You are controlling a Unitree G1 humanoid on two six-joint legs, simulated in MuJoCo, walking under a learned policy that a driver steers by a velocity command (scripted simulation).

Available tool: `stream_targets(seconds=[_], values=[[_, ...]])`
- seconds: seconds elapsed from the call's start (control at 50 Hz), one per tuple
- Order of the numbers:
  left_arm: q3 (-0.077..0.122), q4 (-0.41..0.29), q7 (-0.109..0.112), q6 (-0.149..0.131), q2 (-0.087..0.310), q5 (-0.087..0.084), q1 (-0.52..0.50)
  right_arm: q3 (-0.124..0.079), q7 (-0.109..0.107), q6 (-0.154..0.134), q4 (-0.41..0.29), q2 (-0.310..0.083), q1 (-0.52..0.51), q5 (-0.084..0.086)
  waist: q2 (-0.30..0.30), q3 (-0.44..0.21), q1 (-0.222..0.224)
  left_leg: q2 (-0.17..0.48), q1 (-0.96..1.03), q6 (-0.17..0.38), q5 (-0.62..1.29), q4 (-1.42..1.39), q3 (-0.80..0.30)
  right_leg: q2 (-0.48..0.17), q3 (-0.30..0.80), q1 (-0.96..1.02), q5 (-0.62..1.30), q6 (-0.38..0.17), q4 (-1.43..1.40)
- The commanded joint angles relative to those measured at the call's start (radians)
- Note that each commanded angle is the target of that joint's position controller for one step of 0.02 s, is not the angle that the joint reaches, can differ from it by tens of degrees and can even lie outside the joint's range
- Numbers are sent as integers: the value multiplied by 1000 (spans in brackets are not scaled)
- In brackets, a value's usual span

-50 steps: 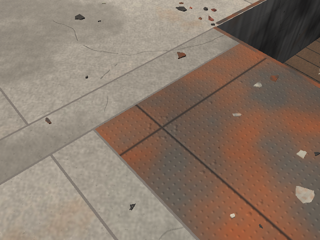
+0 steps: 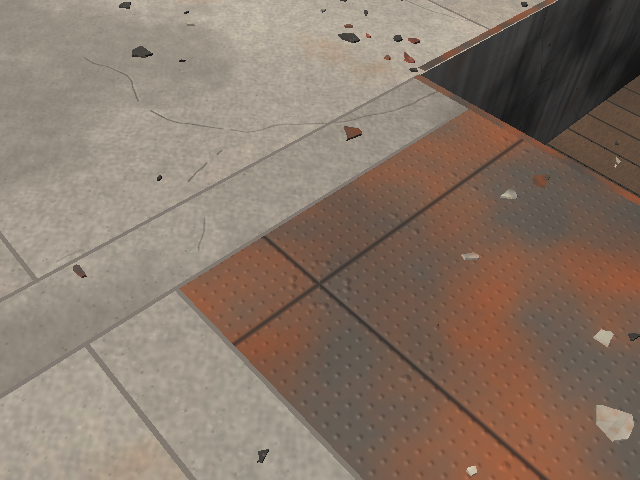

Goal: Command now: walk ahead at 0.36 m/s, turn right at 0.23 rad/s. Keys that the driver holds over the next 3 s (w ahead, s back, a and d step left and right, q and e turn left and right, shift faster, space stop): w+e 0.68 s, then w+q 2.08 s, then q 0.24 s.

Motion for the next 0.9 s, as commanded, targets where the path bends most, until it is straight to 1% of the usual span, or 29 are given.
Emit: stream_targets(seconds=[0.02, 0.04, 0.08, 0.1, 0.12, 0.16, 0.22, 0.26, 0.32, 0.34, 0.38, 0.4, 0.42, 0.44, 0.46, 0.48, 0.5, 0.52, 0.54, 0.56, 0.58, 0.62, 0.66, 0.68, 0.74, 0.78, 0.84, 0.88, 0.9], values=[[13, -141, 0, -48, 80, -22, -165, -25, 3, -32, 54, -167, 307, -23, 222, 17, -125, 428, 412, 210, -203, -378, -706, 45, 106, -618, -124, -34, 528], [17, -135, -9, -54, 82, -37, -149, -8, 1, -43, 21, -112, 220, -16, 169, 80, -81, 396, 366, 166, -203, -386, -589, 2, 138, -660, -10, -60, 570], [27, -117, -13, -57, 74, -25, -136, 6, 6, -48, -12, -86, 123, -11, 137, 124, -41, 317, 311, 87, 8, -403, -358, -44, 127, -645, 161, -73, 510], [34, -116, -18, -52, 73, -18, -141, 14, 6, -45, -13, -61, 128, -19, 146, 115, -37, 272, 294, 55, 139, -397, -247, -59, 107, -604, 213, -72, 474], [35, -115, -27, -45, 56, -16, -139, 17, 3, -42, -9, -55, 153, -30, 153, 96, -39, 249, 286, 45, 235, -392, -180, -58, 85, -573, 249, -64, 460], [32, -136, -39, -30, 23, -10, -173, 17, -10, -38, -6, -77, 188, -38, 123, 92, -42, 246, 280, 62, 362, -400, -107, -59, 56, -586, 293, -39, 437], [18, -207, -47, -25, -5, -6, -290, 14, -27, -30, -26, -109, 172, -43, 99, 135, -48, 243, 229, 70, 408, -440, -24, -59, 20, -598, 376, -17, 269], [9, -249, -58, -24, -14, 0, -365, 11, -35, -26, -34, -125, 189, -37, 104, 149, -65, 240, 207, 66, 427, -456, 36, -52, -43, -555, 431, -18, 161], [1, -300, -79, -23, -18, 3, -443, 6, -38, -17, -29, -134, 240, -23, 93, 165, -74, 262, 264, 64, 535, -423, 100, -35, -102, -529, 422, -49, 64], [3, -313, -86, -23, -13, 2, -451, 3, -38, -13, -33, -142, 239, -20, 98, 159, -62, 269, 289, 60, 638, -389, 121, -21, -121, -502, 401, -66, 38], [20, -328, -96, -22, 21, 2, -419, -6, -43, -4, -51, -172, 217, -15, 144, 99, -10, 285, 337, 49, 1001, -267, 154, 36, -171, -390, 337, -106, 29], [35, -320, -99, -19, 50, 1, -352, -12, -48, 4, -65, -188, 197, -15, 172, 48, 37, 290, 348, 43, 1160, -158, 163, 71, -190, -301, 294, -128, 40], [59, -300, -99, -14, 98, -1, -239, -19, -49, 11, -80, -207, 174, -16, 188, -21, 99, 293, 325, 38, 1225, -2, 156, 99, -188, -156, 274, -156, 28], [94, -261, -87, -7, 157, -1, -79, -19, -46, 11, -99, -210, 142, -12, 168, -99, 186, 258, 214, 13, 1122, 219, 160, 117, -149, 87, 322, -197, -55], [118, -233, -60, 7, 226, -3, 33, -5, -36, -2, -124, -158, 154, -32, 4, -175, 195, 175, -57, -25, 511, 564, 150, -44, 129, 360, 237, -252, -97], [117, -271, -57, -5, 288, 11, -11, 32, -13, -43, -186, -24, 232, -18, -195, -312, 69, -52, -425, -66, -253, 916, -23, -309, 783, 602, 76, -475, -280], [94, -258, -56, -18, 204, 20, 9, 10, 2, -88, -222, -118, 82, 19, -76, -289, 135, -9, -533, -32, -216, 964, -199, -295, 797, 564, 35, -427, -404], [81, -259, -54, -36, 152, 22, -44, 1, 4, -104, -254, -146, 21, 44, -43, -145, 103, 41, -581, -2, -122, 901, -187, -263, 632, 432, 94, -375, -411], [69, -279, -61, -52, 117, 17, -133, -3, -6, -105, -243, -144, 27, 30, 74, -64, 38, 89, -517, -3, -50, 799, -184, -208, 502, 256, 213, -332, -419], [59, -297, -62, -58, 88, 17, -196, -16, -15, -91, -231, -155, 49, 10, 87, -35, -3, 121, -437, -15, -16, 711, -182, -162, 400, 129, 302, -300, -424], [53, -309, -59, -59, 79, 25, -220, -22, -15, -73, -231, -156, 76, 0, 70, -23, -34, 141, -367, -28, 0, 670, -187, -135, 346, 39, 350, -290, -437], [55, -307, -46, -59, 101, 17, -199, -24, -18, -49, -257, -134, 57, -22, 54, -4, -49, 148, -328, -66, 20, 567, -162, -112, 292, -65, 424, -292, -458], [64, -304, -28, -60, 139, 18, -151, -20, -25, -38, -301, -119, -36, -39, 35, 20, -29, 133, -348, -100, 122, 431, -136, -86, 246, -119, 460, -288, -470], [68, -302, -20, -58, 152, 18, -125, -18, -27, -37, -320, -115, -88, -40, 24, 30, -11, 119, -361, -109, 190, 347, -129, -70, 233, -125, 459, -275, -467], [57, -278, -11, -53, 122, 15, -61, 2, -11, -45, -328, -73, -166, -31, -16, 22, 42, 88, -303, -97, 434, 83, -99, -31, 139, -99, 442, -215, -453], [54, -255, -14, -57, 124, 16, -15, 9, 2, -51, -342, -71, -224, -17, -32, 30, 79, 78, -286, -80, 521, 19, -86, -60, 144, -62, 394, -203, -458], [52, -230, -14, -55, 133, 21, 34, 10, 20, -56, -374, -102, -295, -5, -29, 51, 105, 78, -393, -37, 448, -30, -93, -134, 171, 120, 444, -200, -419], [55, -215, -9, -45, 144, 26, 57, 11, 37, -61, -397, -113, -316, -1, -25, 55, 99, 68, -458, 2, 339, -46, -92, -183, 171, 247, 556, -189, -376], [56, -213, -6, -41, 149, 27, 51, 10, 44, -62, -398, -119, -298, 2, -32, 46, 82, 59, -443, 21, 290, -55, -87, -194, 157, 284, 640, -176, -349]])
Next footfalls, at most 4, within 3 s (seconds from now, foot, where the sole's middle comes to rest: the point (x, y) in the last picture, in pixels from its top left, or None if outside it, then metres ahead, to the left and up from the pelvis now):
0.46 right None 0.35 -0.15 -0.77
0.96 left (354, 398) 0.71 -0.08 -0.77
1.46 right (452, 320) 0.93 -0.33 -0.77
1.98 left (335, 244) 1.18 -0.04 -0.77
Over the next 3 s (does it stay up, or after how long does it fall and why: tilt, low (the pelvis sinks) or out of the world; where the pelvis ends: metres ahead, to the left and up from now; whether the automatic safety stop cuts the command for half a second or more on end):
stays up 1.50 0.07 -0.01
